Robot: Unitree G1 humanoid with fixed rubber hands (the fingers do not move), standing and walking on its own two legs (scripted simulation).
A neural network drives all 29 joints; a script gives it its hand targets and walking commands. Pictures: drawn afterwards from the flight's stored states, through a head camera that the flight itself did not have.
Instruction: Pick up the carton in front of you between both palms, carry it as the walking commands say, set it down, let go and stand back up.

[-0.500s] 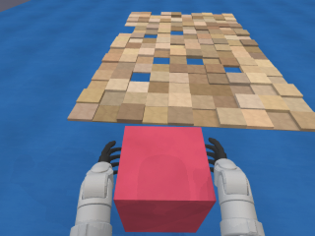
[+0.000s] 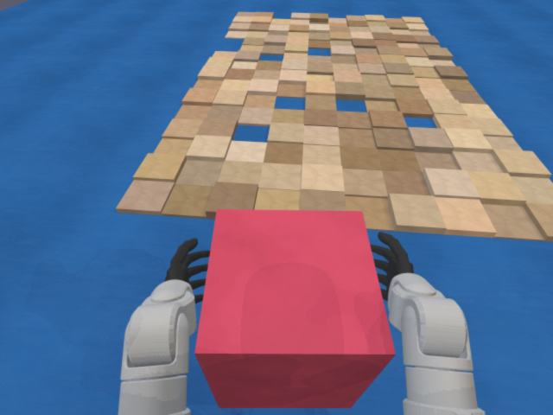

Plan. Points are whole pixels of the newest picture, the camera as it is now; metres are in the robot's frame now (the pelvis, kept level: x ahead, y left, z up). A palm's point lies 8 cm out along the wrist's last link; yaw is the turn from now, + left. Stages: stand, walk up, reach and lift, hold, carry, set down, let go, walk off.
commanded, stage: carry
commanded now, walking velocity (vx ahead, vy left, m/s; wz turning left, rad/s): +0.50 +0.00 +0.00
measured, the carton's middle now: (287, 314) +0.27 +0.00 +0.01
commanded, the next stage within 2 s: none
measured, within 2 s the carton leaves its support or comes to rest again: neither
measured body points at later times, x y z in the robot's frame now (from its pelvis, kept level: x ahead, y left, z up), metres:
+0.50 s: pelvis +0.27 -0.02 +0.01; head +0.28 -0.03 +0.46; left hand +0.54 +0.15 +0.09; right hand +0.56 -0.16 +0.09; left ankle +0.38 +0.10 -0.70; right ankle +0.12 -0.09 -0.73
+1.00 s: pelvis +0.61 +0.01 +0.01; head +0.61 +0.02 +0.46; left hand +0.88 +0.15 +0.09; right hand +0.87 -0.16 +0.10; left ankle +0.49 +0.08 -0.73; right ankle +0.75 -0.14 -0.69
